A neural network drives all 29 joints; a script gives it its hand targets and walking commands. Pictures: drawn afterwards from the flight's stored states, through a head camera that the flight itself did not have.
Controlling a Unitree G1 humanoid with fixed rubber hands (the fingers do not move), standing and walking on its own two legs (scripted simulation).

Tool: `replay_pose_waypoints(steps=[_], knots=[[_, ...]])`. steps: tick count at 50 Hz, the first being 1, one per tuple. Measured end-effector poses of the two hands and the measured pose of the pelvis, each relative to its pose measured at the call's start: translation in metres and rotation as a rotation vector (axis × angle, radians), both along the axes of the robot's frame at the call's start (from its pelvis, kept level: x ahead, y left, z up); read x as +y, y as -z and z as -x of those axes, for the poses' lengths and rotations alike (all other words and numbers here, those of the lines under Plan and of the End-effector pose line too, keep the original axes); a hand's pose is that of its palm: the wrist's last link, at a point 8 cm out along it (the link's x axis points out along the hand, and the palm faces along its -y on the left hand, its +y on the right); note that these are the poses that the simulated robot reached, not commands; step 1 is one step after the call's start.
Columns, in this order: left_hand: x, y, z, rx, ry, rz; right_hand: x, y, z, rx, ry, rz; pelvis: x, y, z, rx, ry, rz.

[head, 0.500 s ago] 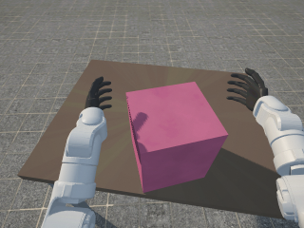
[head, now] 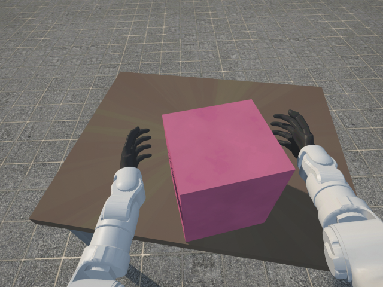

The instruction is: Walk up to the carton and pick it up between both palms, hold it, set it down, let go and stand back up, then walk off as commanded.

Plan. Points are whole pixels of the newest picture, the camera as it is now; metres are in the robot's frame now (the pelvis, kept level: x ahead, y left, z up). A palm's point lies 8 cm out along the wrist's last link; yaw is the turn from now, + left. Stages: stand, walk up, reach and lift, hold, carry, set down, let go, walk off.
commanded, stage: reach and lift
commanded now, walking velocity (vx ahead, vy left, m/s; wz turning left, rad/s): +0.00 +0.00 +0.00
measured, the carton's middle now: (217, 173) +0.39 +0.04 +0.00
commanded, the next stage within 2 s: none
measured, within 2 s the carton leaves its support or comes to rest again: neither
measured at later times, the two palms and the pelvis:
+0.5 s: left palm (143, 168) +0.34 +0.20 +0.05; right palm (291, 147) +0.45 -0.12 +0.05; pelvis +0.01 +0.00 +0.00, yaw +0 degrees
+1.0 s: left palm (145, 167) +0.34 +0.19 +0.05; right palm (286, 148) +0.45 -0.11 +0.06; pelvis +0.01 +0.00 +0.00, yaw +0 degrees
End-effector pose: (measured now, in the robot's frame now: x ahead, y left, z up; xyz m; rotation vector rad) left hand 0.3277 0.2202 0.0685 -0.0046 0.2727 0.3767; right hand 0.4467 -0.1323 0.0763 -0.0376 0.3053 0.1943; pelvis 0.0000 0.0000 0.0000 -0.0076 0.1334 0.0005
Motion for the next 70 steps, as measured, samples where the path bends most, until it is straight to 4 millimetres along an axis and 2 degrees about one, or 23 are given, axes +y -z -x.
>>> replay_pose_waypoints(steps=[5, 12, 21, 30, 70], knots=[[0.001, 0.019, 0.003, 0.032, -0.007, 0.002, 0.003, 0.013, 0.001, 0.009, -0.001, -0.006, 0.000, 0.001, 0.000, 0.028, 0.001, 0.001], [0.002, 0.011, -0.003, -0.034, -0.010, -0.016, 0.006, 0.012, -0.007, -0.024, -0.008, -0.022, 0.001, 0.003, -0.003, 0.077, 0.002, 0.004], [-0.012, 0.023, -0.007, -0.006, 0.002, 0.021, 0.008, 0.021, -0.008, -0.004, -0.016, -0.012, 0.000, 0.003, -0.005, 0.081, 0.003, 0.003], [-0.025, 0.018, -0.010, -0.027, 0.010, 0.025, 0.025, 0.021, -0.005, -0.013, -0.057, -0.008, -0.001, 0.003, -0.006, 0.084, 0.003, 0.003], [-0.029, 0.014, -0.013, -0.057, -0.012, -0.001, 0.034, 0.025, 0.001, -0.012, -0.048, 0.039, -0.002, 0.003, -0.006, 0.084, 0.003, 0.003]])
